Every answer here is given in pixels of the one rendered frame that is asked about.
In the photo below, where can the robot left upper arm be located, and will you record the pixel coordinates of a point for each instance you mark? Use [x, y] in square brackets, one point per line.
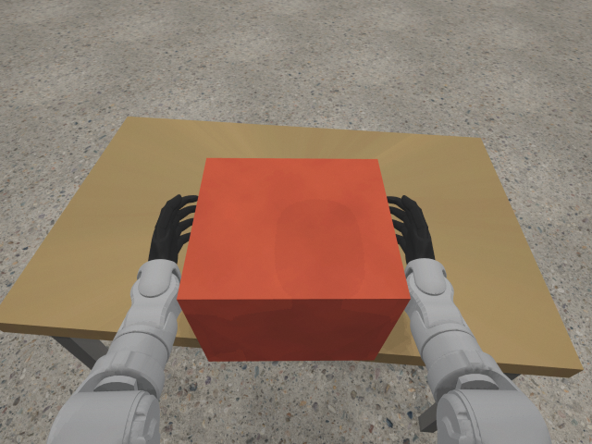
[109, 417]

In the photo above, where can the robot right upper arm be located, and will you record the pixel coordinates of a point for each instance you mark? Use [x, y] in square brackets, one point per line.
[489, 416]

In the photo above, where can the robot right hand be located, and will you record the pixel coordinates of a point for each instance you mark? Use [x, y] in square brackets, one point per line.
[415, 240]

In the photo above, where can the right robot forearm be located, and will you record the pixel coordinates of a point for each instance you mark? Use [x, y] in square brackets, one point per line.
[447, 346]

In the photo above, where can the robot left hand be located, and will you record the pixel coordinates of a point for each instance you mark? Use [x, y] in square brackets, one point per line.
[166, 241]

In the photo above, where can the carton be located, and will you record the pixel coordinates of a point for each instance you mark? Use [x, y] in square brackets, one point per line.
[292, 259]

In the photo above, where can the table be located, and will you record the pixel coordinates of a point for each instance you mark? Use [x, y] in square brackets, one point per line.
[76, 287]

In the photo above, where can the left robot forearm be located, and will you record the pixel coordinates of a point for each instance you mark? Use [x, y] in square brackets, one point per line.
[139, 352]

